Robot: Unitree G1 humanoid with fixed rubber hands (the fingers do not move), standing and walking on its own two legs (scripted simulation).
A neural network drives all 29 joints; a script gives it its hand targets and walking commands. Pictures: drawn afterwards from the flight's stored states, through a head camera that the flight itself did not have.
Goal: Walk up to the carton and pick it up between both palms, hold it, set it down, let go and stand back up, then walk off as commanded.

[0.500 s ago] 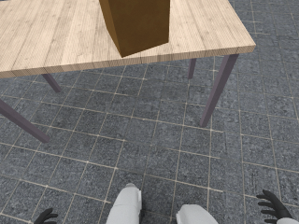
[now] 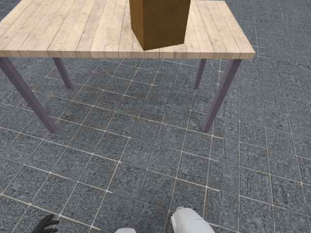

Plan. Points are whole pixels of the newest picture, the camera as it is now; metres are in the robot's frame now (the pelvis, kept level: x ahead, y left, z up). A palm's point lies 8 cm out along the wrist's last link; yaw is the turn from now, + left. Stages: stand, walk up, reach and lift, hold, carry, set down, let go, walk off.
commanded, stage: walk off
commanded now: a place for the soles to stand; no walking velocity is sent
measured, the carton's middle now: (157, 9) +0.95 -0.05 +0.10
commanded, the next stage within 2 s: stand in 1.44 s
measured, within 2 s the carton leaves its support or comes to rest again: neither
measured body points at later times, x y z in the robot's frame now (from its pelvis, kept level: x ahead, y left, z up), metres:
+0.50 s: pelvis -0.01 +0.01 +0.01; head -0.01 +0.02 +0.46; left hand +0.03 +0.34 -0.12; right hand +0.07 -0.31 -0.10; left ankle +0.06 +0.10 -0.72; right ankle -0.03 -0.13 -0.70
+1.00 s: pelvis +0.04 -0.01 +0.02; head +0.04 -0.02 +0.46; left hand +0.17 +0.27 -0.10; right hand +0.11 -0.32 -0.11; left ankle +0.06 +0.10 -0.72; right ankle +0.02 -0.13 -0.72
